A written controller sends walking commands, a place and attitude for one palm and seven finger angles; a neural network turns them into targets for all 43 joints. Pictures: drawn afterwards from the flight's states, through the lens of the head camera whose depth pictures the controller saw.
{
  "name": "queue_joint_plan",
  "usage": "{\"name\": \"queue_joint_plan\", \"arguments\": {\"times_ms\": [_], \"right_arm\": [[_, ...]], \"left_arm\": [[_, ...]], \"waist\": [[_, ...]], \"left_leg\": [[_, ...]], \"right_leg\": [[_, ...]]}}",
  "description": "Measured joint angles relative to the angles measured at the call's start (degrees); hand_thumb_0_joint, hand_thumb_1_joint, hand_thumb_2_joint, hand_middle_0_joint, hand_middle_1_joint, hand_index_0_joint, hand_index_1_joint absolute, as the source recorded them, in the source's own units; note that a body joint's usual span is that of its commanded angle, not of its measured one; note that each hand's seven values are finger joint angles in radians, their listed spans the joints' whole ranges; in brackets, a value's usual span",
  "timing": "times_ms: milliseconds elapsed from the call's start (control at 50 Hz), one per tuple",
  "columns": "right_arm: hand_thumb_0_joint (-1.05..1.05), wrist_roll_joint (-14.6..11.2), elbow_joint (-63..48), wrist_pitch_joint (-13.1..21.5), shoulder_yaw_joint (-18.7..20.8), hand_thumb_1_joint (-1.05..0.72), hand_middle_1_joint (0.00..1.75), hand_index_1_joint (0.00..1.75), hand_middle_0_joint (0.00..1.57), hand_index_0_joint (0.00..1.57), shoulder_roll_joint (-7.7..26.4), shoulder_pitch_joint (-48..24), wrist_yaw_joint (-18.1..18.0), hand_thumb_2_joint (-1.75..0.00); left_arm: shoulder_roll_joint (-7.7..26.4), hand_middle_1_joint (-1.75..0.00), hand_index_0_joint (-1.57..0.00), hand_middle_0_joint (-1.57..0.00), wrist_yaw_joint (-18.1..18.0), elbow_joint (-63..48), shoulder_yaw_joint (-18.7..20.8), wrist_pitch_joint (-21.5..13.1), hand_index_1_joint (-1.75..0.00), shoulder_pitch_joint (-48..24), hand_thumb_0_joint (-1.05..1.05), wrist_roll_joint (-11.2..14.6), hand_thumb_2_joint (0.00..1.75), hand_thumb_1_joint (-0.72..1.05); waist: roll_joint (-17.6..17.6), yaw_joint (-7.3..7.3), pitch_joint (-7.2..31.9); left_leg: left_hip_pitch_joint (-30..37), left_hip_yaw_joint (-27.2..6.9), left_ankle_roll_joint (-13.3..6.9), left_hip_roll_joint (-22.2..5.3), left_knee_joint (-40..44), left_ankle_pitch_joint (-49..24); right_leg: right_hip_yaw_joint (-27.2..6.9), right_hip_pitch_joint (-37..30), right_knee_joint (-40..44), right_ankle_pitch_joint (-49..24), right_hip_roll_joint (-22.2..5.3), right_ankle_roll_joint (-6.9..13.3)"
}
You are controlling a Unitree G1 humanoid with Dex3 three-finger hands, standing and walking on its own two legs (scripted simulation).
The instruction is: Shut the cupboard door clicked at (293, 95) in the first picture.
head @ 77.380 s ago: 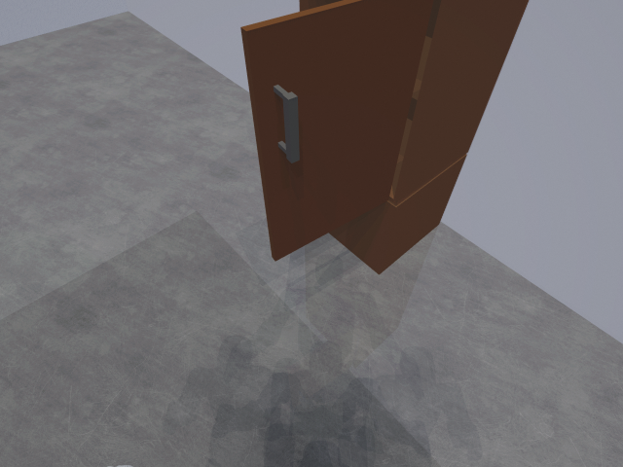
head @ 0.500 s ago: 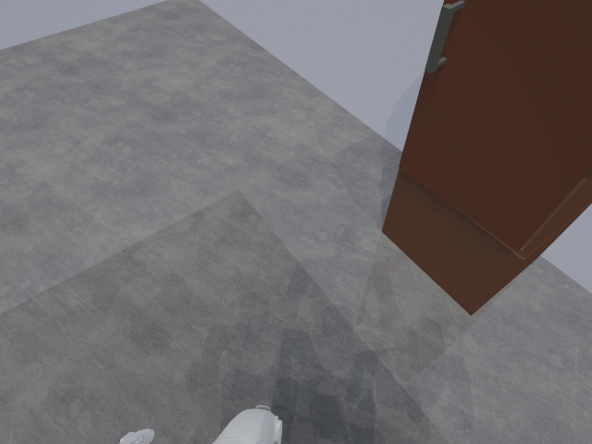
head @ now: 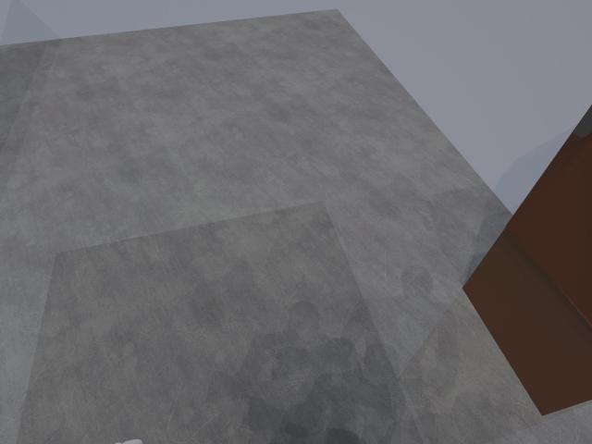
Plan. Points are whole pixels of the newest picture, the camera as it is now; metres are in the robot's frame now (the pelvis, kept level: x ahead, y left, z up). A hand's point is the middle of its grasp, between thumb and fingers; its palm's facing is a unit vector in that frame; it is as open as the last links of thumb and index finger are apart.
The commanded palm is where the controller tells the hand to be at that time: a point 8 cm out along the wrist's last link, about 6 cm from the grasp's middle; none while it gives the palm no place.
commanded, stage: walk to a spot facing it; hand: left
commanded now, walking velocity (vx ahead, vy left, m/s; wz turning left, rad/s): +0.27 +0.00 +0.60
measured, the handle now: out of the picture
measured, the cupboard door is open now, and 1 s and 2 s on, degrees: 3 3 3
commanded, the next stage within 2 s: turn to face it in 0.54 s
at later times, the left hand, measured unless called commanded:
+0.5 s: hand out of the picture +0.04 +0.26 -0.18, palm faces +0.35 -0.91 -0.20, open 7.4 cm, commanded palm none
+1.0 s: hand (151, 335) +0.31 +0.29 -0.16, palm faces +0.27 -0.94 -0.21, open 7.3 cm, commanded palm none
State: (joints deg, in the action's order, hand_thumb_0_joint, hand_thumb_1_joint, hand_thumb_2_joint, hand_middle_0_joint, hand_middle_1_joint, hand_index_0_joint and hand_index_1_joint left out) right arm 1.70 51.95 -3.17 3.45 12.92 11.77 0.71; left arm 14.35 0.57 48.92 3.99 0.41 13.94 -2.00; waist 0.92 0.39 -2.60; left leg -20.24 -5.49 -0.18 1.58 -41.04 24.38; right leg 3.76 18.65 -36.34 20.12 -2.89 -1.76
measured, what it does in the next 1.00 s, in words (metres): walks ahead: left foot, then right foot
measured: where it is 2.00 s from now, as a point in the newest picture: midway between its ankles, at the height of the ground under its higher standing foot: (260, 392)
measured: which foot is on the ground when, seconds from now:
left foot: up 0.00-0.36, down 0.38-0.88, up 0.90-1.00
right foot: down 0.00-0.38, up 0.40-0.84, down 0.86-1.00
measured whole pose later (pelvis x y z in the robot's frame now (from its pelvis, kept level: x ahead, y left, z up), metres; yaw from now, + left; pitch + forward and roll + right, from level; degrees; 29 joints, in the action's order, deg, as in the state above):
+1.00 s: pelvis +0.28 +0.10 +0.00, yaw +14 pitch -1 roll +0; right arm 0.5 59.1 -1.4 2.5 9.4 14.5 -1.5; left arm 8.0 -1.3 53.6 3.2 0.3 10.5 -1.0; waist 1.2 1.3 -7.7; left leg -19.2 1.8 0.5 -0.8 -62.1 30.8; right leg 1.8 21.4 -32.2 10.1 2.0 3.2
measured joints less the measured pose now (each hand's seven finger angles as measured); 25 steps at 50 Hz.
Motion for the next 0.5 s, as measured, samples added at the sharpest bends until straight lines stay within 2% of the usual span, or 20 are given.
{"name": "queue_joint_plan", "arguments": {"times_ms": [40,80,140,220,300,360,380,400,440,460,500], "right_arm": [[0.01,0.03,0.89,-0.64,0.62,-0.90,0.30,0.30,0.20,0.20,0.59,0.15,0.32,-0.90],[0.01,0.34,1.22,-1.04,1.11,-0.90,0.30,0.30,0.20,0.20,0.96,-0.01,0.94,-0.90],[0.01,0.41,0.51,-0.76,1.46,-0.91,0.30,0.30,0.20,0.20,0.87,-0.44,1.88,-0.90],[0.01,0.12,-0.19,0.03,1.35,-0.91,0.30,0.30,0.20,0.20,0.38,-0.80,2.45,-0.90],[0.01,0.12,0.18,0.36,0.69,-0.91,0.30,0.30,0.19,0.20,0.06,-2.32,2.79,-0.90],[0.01,0.17,-0.41,1.25,-0.01,-0.91,0.30,0.30,0.19,0.20,-0.29,-3.98,2.98,-0.90],[0.01,0.26,-1.05,1.96,-0.28,-0.91,0.30,0.30,0.19,0.20,-0.21,-4.34,3.03,-0.90],[0.01,0.40,-1.73,2.87,-0.39,-0.91,0.30,0.30,0.19,0.20,-0.07,-4.76,2.91,-0.90],[0.01,0.13,-2.19,4.26,-0.71,-0.91,0.30,0.30,0.20,0.20,-0.77,-5.51,2.03,-0.90],[0.01,0.03,-2.28,4.65,-1.03,-0.91,0.30,0.30,0.20,0.20,-1.17,-5.32,1.62,-0.90],[0.01,0.00,-2.18,5.05,-1.44,-0.91,0.30,0.30,0.20,0.20,-1.78,-4.12,0.76,-0.90]], "left_arm": [[-0.88,-0.30,-0.20,-0.20,-0.64,0.02,-0.33,-0.73,-0.30,0.67,0.01,-0.02,0.89,0.91],[-1.85,-0.30,-0.20,-0.20,-1.04,0.71,-0.43,-0.97,-0.30,2.26,0.01,0.05,0.89,0.91],[-2.84,-0.30,-0.20,-0.20,-1.23,2.71,-0.51,-1.19,-0.30,4.37,0.01,0.17,0.89,0.91],[-3.82,-0.30,-0.20,-0.20,-1.26,4.43,-0.70,-2.16,-0.30,5.50,0.01,0.13,0.89,0.91],[-4.34,-0.30,-0.20,-0.20,-0.99,5.07,-0.69,-3.06,-0.30,6.26,0.01,-0.09,0.89,0.91],[-3.85,-0.30,-0.20,-0.20,-0.69,5.73,-0.46,-3.06,-0.30,7.62,0.01,-0.04,0.89,0.91],[-3.61,-0.30,-0.20,-0.21,-0.52,6.05,-0.36,-2.90,-0.30,8.46,0.01,0.14,0.89,0.91],[-3.40,-0.30,-0.20,-0.21,-0.21,6.46,-0.19,-2.37,-0.30,8.92,0.01,0.42,0.89,0.90],[-2.18,-0.30,-0.20,-0.20,0.03,7.43,-0.03,-0.24,-0.30,7.94,0.01,0.60,0.89,0.91],[-1.57,-0.30,-0.20,-0.20,-0.04,7.66,0.17,0.48,-0.30,7.12,0.01,0.58,0.89,0.91],[-0.80,-0.30,-0.20,-0.20,-0.13,7.46,0.73,0.96,-0.30,5.02,0.01,0.41,0.89,0.91]], "waist": [[0.65,-0.26,-0.02],[0.56,-0.50,0.41],[-0.27,0.44,0.82],[-1.49,0.95,-0.12],[-2.15,-0.68,-2.00],[-3.21,-2.05,-3.17],[-3.48,-2.14,-3.22],[-3.30,-1.86,-3.24],[-4.19,-1.62,-3.97],[-4.57,-1.53,-4.01],[-4.66,-1.09,-3.54]], "left_leg": [[-4.76,0.44,-0.22,0.62,-13.26,3.70],[-9.09,2.38,-0.01,0.36,-23.85,1.06],[-12.97,4.92,0.82,-1.75,-29.77,-5.60],[-12.81,7.11,1.21,-4.36,-21.66,-7.78],[-9.70,9.66,0.44,-5.32,-7.77,-5.90],[-5.59,12.15,-1.07,-4.12,2.15,-4.54],[-3.53,12.76,-1.81,-3.37,5.77,-6.26],[-3.74,12.71,-2.78,-3.15,5.70,-12.04],[-3.80,12.85,-4.00,-2.20,1.79,-10.58],[-2.78,12.84,-4.20,-1.78,1.87,-8.88],[-0.41,12.26,-4.21,-1.02,4.19,-7.68]], "right_leg": [[2.10,-1.06,-0.70,-1.62,-0.64,1.40],[3.34,-3.08,1.55,-1.33,-1.39,1.75],[5.26,-6.57,7.30,-2.86,-2.45,1.17],[9.10,-11.05,12.81,-3.72,-3.85,0.38],[13.07,-14.35,13.09,-1.54,-5.30,-1.42],[14.95,-15.48,8.91,2.41,-7.50,-3.38],[14.99,-14.64,4.79,4.52,-8.74,-3.63],[13.47,-12.08,-2.74,6.71,-9.44,-3.14],[5.95,-4.93,-19.80,9.37,-8.55,-1.98],[3.47,-1.51,-25.90,9.01,-7.66,-1.44],[1.25,4.28,-31.47,5.96,-6.48,-0.95]]}}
